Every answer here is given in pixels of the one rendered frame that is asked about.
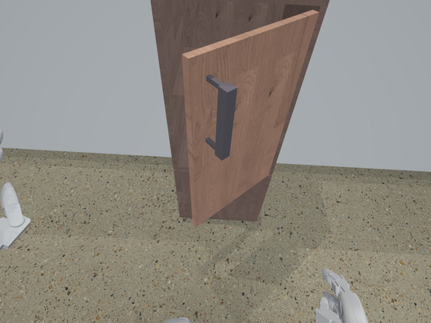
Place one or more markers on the handle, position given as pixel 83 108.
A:
pixel 225 117

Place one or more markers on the cupboard door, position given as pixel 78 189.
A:
pixel 264 64

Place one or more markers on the right robot hand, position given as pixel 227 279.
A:
pixel 346 309

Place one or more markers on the left robot hand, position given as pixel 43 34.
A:
pixel 12 227

